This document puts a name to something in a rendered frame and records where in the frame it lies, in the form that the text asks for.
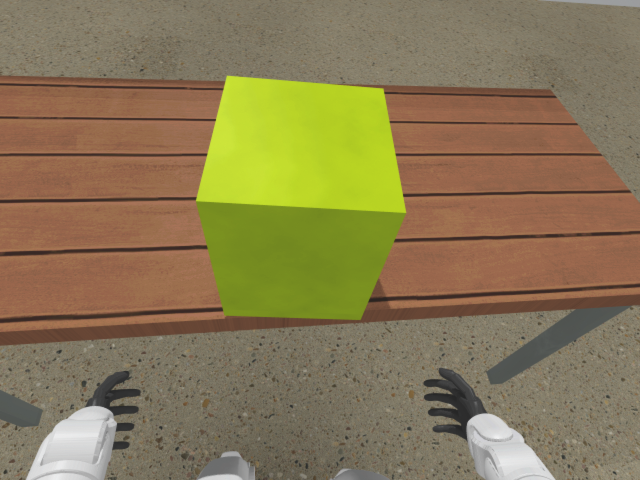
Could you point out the robot left thigh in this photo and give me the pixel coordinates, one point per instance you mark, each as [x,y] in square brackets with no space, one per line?
[228,468]

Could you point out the right robot hand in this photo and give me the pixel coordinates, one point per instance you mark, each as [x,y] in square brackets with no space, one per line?
[463,398]

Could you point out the carton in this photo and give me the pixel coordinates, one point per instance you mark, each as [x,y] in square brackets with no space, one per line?
[300,198]

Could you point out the right robot shin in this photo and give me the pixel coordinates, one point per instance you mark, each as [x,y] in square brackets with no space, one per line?
[341,471]

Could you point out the left robot hand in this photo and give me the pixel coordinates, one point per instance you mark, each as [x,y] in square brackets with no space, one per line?
[104,395]

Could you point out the right robot forearm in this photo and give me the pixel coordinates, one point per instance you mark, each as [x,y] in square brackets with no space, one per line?
[499,452]

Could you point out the table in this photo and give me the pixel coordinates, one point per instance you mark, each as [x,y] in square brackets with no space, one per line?
[510,208]

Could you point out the left robot forearm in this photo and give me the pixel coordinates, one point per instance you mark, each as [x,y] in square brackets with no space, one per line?
[78,448]

